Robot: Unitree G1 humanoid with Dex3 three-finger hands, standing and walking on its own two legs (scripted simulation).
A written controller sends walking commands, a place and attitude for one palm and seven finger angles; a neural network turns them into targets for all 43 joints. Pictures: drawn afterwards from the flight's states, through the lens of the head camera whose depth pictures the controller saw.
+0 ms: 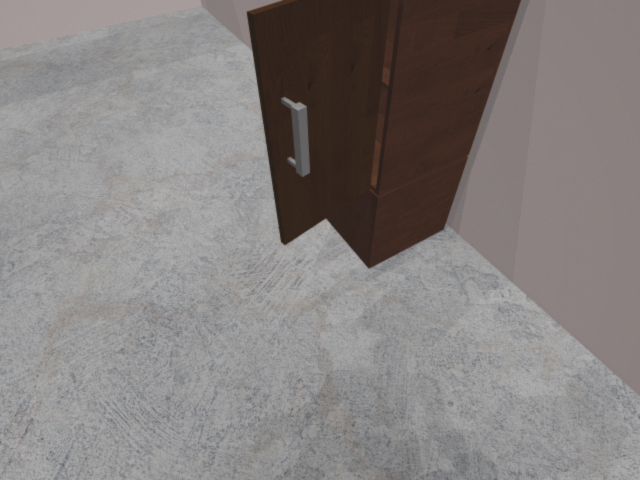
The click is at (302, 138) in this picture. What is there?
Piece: cupboard door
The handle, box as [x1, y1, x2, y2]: [281, 97, 309, 176]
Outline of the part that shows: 283,97 281,98 281,102 291,109 295,159 294,160 291,157 287,158 287,161 296,168 296,172 303,176 309,172 306,106 299,102 294,103 287,98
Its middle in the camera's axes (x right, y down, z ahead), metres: -0.06 -0.21 +0.82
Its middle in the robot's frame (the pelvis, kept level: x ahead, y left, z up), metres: +0.76 +0.10 -0.01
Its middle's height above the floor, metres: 0.77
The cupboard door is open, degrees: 100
